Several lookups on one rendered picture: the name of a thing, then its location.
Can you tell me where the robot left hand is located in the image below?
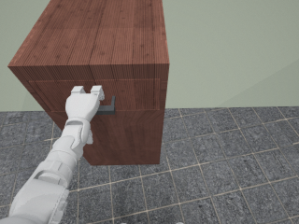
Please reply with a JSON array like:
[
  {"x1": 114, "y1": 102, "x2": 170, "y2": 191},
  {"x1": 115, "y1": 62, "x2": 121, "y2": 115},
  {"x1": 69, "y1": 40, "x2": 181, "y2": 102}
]
[{"x1": 65, "y1": 85, "x2": 105, "y2": 145}]

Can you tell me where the handle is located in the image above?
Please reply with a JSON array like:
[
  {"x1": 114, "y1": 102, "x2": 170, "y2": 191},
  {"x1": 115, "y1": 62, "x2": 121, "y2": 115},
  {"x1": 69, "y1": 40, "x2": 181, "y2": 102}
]
[{"x1": 95, "y1": 95, "x2": 116, "y2": 115}]

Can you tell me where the robot left upper arm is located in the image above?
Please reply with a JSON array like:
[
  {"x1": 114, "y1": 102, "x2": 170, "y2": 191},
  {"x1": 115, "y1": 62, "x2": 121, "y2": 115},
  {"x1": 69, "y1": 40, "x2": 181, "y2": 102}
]
[{"x1": 0, "y1": 178, "x2": 70, "y2": 224}]

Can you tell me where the left robot forearm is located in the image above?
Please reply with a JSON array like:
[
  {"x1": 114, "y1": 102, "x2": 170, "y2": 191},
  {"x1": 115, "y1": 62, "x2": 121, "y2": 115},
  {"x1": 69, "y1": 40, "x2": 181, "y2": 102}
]
[{"x1": 8, "y1": 118, "x2": 91, "y2": 217}]

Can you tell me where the cabinet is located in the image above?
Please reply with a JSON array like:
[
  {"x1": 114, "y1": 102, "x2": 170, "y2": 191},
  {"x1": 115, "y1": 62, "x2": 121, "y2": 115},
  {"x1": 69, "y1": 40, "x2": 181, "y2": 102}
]
[{"x1": 7, "y1": 0, "x2": 170, "y2": 166}]

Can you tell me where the drawer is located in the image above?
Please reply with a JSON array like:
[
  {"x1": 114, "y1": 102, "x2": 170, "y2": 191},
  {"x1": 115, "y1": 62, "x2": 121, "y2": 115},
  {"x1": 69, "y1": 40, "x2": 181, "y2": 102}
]
[{"x1": 29, "y1": 78, "x2": 160, "y2": 111}]

